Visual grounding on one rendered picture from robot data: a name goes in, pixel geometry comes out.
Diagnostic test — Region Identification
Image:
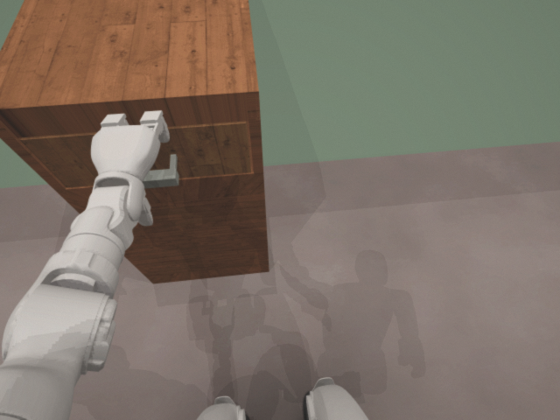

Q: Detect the cabinet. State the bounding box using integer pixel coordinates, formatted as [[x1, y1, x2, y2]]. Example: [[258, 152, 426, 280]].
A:
[[0, 0, 270, 284]]

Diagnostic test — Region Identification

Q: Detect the robot left shin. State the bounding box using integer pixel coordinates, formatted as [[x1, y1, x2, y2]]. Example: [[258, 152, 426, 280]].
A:
[[214, 396, 236, 406]]

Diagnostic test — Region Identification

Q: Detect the handle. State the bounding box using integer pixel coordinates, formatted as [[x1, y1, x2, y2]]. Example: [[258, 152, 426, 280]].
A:
[[143, 154, 179, 189]]

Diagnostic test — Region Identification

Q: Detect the drawer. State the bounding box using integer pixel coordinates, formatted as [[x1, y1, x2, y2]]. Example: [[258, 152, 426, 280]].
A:
[[20, 121, 251, 188]]

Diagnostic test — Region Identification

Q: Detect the robot left forearm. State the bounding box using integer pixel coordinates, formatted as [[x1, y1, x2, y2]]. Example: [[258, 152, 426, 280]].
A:
[[2, 171, 144, 361]]

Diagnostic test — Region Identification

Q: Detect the left robot upper arm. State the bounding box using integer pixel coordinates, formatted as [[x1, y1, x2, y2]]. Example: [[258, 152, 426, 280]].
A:
[[0, 284, 117, 420]]

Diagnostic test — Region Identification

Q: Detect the left robot hand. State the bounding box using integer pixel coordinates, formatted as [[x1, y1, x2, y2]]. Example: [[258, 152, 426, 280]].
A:
[[91, 110, 170, 226]]

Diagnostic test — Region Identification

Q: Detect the right robot thigh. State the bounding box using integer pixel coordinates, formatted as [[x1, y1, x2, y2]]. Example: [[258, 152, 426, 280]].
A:
[[306, 385, 368, 420]]

